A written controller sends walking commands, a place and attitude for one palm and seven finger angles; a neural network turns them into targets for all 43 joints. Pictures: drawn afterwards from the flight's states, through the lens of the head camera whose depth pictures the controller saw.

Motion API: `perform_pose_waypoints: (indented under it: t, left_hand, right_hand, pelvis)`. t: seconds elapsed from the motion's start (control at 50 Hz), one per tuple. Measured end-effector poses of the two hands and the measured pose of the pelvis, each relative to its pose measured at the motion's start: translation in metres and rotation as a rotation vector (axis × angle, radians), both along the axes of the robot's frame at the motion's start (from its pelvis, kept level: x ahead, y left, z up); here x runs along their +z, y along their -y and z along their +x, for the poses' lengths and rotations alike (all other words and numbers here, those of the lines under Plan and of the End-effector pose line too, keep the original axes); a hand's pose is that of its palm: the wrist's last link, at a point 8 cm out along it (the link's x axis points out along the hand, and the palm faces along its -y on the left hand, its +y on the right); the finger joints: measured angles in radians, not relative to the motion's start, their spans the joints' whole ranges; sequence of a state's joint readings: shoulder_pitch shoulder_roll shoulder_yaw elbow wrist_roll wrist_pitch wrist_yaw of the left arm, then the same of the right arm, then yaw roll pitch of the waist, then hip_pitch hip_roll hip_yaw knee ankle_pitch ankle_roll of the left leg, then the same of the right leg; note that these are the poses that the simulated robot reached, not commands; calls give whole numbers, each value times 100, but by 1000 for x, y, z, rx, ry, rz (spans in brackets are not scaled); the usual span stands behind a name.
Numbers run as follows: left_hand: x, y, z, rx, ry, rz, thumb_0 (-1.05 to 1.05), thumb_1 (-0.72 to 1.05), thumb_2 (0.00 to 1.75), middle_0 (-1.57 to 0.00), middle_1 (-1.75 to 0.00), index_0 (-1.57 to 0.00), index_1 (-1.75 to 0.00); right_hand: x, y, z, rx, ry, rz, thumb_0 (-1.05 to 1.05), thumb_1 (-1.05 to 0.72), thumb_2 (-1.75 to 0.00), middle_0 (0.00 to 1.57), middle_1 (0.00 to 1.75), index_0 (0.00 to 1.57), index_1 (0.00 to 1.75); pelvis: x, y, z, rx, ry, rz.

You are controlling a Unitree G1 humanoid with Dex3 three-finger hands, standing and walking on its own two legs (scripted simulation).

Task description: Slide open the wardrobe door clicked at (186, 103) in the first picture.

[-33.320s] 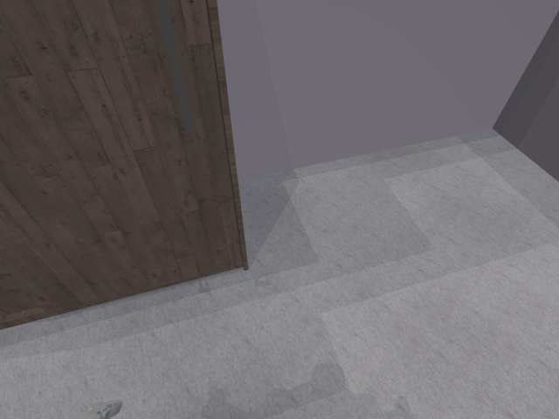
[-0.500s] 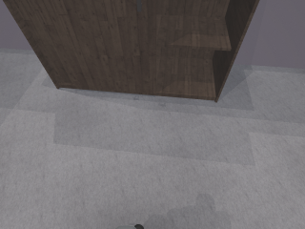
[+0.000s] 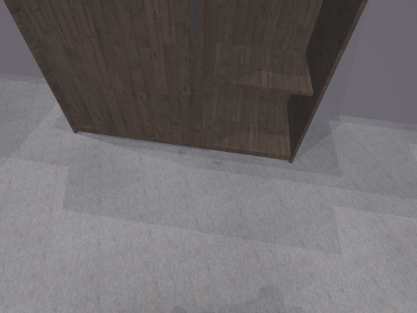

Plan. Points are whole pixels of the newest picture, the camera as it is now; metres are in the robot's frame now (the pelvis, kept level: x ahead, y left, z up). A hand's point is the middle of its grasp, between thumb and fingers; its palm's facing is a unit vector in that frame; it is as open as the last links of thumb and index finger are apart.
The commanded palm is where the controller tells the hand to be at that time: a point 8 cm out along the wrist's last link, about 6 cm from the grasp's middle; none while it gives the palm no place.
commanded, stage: let the arm hang, fingers relaxed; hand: right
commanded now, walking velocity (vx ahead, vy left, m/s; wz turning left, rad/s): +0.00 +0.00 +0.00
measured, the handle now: out of the picture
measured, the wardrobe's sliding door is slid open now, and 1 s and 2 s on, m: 0.52 0.52 0.52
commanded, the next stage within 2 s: look to check the result in 0.14 s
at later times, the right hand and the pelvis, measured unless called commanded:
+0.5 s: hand out of the picture +0.05 -0.20 -0.18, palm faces -0.03 +0.97 -0.23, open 7.4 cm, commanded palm none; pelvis +0.02 +0.00 +0.00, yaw +0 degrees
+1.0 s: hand out of the picture +0.04 -0.18 -0.18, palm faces -0.04 +0.98 -0.19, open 7.4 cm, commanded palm none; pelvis +0.01 -0.01 +0.00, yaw +1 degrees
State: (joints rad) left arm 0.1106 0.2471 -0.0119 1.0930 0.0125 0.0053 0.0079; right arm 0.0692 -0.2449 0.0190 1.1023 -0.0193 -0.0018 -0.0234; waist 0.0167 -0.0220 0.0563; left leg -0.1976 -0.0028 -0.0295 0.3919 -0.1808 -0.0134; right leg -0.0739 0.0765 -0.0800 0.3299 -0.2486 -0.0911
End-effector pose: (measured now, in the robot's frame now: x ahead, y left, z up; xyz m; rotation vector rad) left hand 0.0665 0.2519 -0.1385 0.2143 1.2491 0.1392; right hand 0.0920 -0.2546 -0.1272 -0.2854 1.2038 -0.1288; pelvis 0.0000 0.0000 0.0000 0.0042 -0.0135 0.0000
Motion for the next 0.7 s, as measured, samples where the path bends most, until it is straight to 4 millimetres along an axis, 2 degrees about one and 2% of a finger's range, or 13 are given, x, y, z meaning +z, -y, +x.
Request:
perform_pose_waypoints:
  t: [0.14, 0.48, 0.7]
  left_hand:
    - [2, 4, 2, 9, -21, 7, 0, 90, 90, -20, -30, -20, -30]
    - [-7, 20, -42, 57, -163, -11, 0, 90, 90, -20, -30, -20, -30]
    - [-9, 30, -56, 75, -169, -28, 0, 90, 90, -20, -30, -20, -30]
  right_hand:
    - [-9, -16, 4, -5, -19, 51, 1, -90, -90, 20, 30, 20, 30]
    - [-18, -12, -41, -65, -162, 46, 1, -91, -90, 20, 30, 20, 30]
    - [-20, -18, -49, -61, -171, 63, 1, -91, -90, 20, 30, 20, 30]
  pelvis:
    - [0, 1, 10, 0, -1, 3]
    - [-1, 3, 21, 1, 9, 8]
    - [-1, 5, 17, 10, 18, 7]
